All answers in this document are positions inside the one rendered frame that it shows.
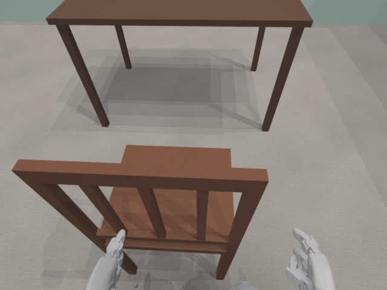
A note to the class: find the chair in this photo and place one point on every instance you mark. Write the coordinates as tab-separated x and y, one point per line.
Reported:
165	198

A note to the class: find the robot left hand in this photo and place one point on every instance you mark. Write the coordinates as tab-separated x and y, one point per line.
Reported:
107	271

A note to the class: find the robot right hand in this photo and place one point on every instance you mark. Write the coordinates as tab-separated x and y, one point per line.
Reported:
316	273

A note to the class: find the table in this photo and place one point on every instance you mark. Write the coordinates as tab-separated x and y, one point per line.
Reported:
202	13

